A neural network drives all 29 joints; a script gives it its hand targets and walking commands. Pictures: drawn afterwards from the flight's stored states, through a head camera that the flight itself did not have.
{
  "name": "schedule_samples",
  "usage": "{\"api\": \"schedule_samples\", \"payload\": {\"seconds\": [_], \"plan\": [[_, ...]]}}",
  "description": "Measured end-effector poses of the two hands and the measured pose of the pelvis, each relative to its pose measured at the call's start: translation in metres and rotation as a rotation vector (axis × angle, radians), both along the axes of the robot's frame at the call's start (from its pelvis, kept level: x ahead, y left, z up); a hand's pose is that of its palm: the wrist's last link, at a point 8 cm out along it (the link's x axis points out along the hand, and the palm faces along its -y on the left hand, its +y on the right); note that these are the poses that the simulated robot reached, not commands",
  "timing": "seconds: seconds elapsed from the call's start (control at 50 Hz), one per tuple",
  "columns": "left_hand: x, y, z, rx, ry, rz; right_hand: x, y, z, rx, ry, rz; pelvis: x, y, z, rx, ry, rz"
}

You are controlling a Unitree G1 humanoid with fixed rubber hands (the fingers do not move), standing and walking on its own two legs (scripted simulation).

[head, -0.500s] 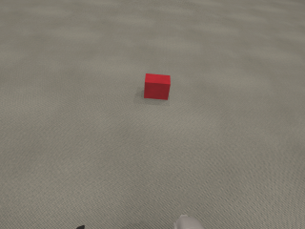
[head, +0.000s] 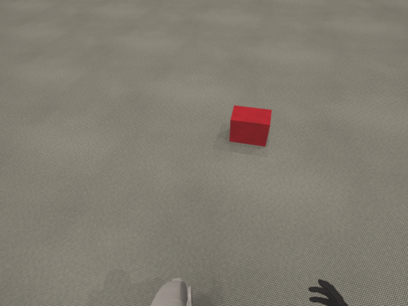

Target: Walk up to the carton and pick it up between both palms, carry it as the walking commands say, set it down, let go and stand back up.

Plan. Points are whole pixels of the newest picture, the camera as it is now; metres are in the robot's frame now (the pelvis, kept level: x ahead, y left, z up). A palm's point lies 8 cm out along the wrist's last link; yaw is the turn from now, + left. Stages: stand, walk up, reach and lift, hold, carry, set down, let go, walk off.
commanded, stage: walk up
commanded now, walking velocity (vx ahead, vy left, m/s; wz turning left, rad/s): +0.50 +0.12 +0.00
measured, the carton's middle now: (249, 126) +1.25 -0.15 -0.68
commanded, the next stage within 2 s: none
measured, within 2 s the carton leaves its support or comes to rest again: neither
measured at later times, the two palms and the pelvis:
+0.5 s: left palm (122, 213) +0.35 +0.29 -0.14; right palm out of the picture +0.17 -0.22 -0.12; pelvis +0.23 +0.04 +0.00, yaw -2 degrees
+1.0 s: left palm (149, 214) +0.34 +0.20 -0.12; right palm (310, 141) +0.61 -0.26 -0.12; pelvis +0.45 -0.03 +0.00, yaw -1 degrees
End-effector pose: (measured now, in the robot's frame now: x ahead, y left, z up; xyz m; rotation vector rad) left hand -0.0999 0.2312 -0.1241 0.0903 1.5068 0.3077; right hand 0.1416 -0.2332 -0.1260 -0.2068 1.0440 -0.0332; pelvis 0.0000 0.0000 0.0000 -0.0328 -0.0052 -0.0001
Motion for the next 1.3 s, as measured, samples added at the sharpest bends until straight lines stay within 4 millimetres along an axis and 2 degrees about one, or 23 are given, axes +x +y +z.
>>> {"api": "schedule_samples", "payload": {"seconds": [0.06, 0.1, 0.18, 0.24, 0.26, 0.3, 0.4, 0.46, 0.52, 0.56, 0.6, 0.68, 0.72, 0.76, 0.88, 0.96, 1.0, 1.04, 1.12, 1.16, 1.18, 1.22, 1.3], "plan": [[-0.005, -0.010, 0.004, -0.030, 0.081, 0.049, 0.061, 0.019, 0.008, 0.024, -0.066, 0.039, 0.029, 0.006, 0.000, 0.003, 0.002, -0.017], [0.005, -0.011, 0.003, -0.043, 0.107, 0.078, 0.096, 0.035, 0.010, 0.041, -0.092, 0.063, 0.051, 0.012, -0.002, 0.005, 0.007, -0.011], [0.047, -0.001, -0.012, -0.070, 0.124, 0.103, 0.160, 0.066, 0.008, 0.047, -0.126, 0.106, 0.101, 0.027, -0.013, 0.009, 0.020, 0.015], [0.095, 0.015, -0.034, -0.090, 0.117, 0.076, 0.194, 0.078, -0.003, 0.017, -0.146, 0.101, 0.136, 0.042, -0.028, 0.024, 0.020, 0.013], [0.119, 0.022, -0.039, -0.091, 0.093, 0.054, 0.196, 0.077, -0.007, 0.004, -0.138, 0.086, 0.144, 0.046, -0.029, 0.026, 0.015, 0.000], [0.174, 0.038, -0.043, -0.082, 0.027, -0.011, 0.181, 0.067, -0.012, -0.019, -0.081, 0.023, 0.158, 0.051, -0.027, 0.025, 0.003, -0.027], [0.321, 0.067, -0.038, -0.043, -0.156, -0.204, 0.095, 0.029, -0.009, -0.095, 0.165, -0.195, 0.195, 0.049, -0.013, 0.030, -0.013, -0.043], [0.401, 0.065, -0.025, -0.031, -0.266, -0.279, 0.047, 0.017, -0.001, -0.118, 0.314, -0.279, 0.218, 0.045, -0.006, 0.029, -0.015, -0.043], [0.468, 0.047, -0.011, -0.042, -0.361, -0.329, 0.017, 0.016, 0.005, -0.108, 0.430, -0.325, 0.242, 0.036, -0.001, 0.027, -0.015, -0.038], [0.505, 0.030, -0.003, -0.058, -0.409, -0.356, 0.010, 0.016, 0.005, -0.084, 0.483, -0.340, 0.259, 0.029, 0.000, 0.030, -0.012, -0.036], [0.535, 0.011, 0.003, -0.069, -0.438, -0.379, 0.016, 0.014, 0.001, -0.056, 0.507, -0.350, 0.278, 0.019, 0.000, 0.033, -0.006, -0.036], [0.581, -0.020, 0.004, -0.051, -0.477, -0.395, 0.058, -0.003, -0.019, -0.002, 0.494, -0.335, 0.321, -0.009, -0.010, 0.053, 0.013, -0.029], [0.590, -0.027, 0.001, -0.018, -0.492, -0.366, 0.095, -0.015, -0.033, 0.017, 0.467, -0.288, 0.339, -0.021, -0.017, 0.050, 0.019, -0.022], [0.577, -0.028, 0.001, 0.001, -0.450, -0.319, 0.148, -0.026, -0.037, 0.023, 0.396, -0.240, 0.354, -0.026, -0.014, 0.034, 0.011, -0.010], [0.499, -0.019, 0.000, 0.036, -0.211, -0.130, 0.335, -0.042, -0.017, 0.017, 0.108, -0.080, 0.402, -0.035, -0.001, 0.018, -0.001, -0.003], [0.454, -0.025, 0.002, 0.017, -0.047, -0.029, 0.433, -0.035, 0.000, 0.002, -0.008, -0.001, 0.435, -0.031, 0.001, 0.011, -0.002, -0.012], [0.441, -0.029, 0.004, 0.001, 0.025, 0.014, 0.473, -0.026, 0.007, 0.003, -0.046, 0.029, 0.453, -0.026, 0.001, 0.009, -0.002, -0.016], [0.437, -0.031, 0.003, -0.021, 0.083, 0.047, 0.510, -0.013, 0.010, 0.008, -0.077, 0.059, 0.472, -0.020, -0.002, 0.006, 0.000, -0.008], [0.459, -0.027, -0.014, -0.073, 0.148, 0.082, 0.574, 0.019, 0.009, 0.002, -0.114, 0.105, 0.519, -0.004, -0.015, -0.001, 0.009, 0.020], [0.483, -0.020, -0.029, -0.096, 0.157, 0.079, 0.597, 0.030, 0.002, -0.019, -0.132, 0.105, 0.541, 0.007, -0.026, 0.000, 0.009, 0.018], [0.502, -0.016, -0.035, -0.102, 0.144, 0.070, 0.602, 0.033, -0.001, -0.030, -0.128, 0.099, 0.548, 0.011, -0.028, 0.005, 0.006, 0.011], [0.547, -0.004, -0.042, -0.101, 0.092, 0.030, 0.594, 0.033, -0.006, -0.044, -0.089, 0.058, 0.559, 0.016, -0.027, 0.006, -0.005, -0.022], [0.646, 0.020, -0.046, -0.084, -0.021, -0.112, 0.541, 0.012, -0.005, -0.082, 0.054, -0.117, 0.577, 0.017, -0.016, 0.004, -0.015, -0.051]]}}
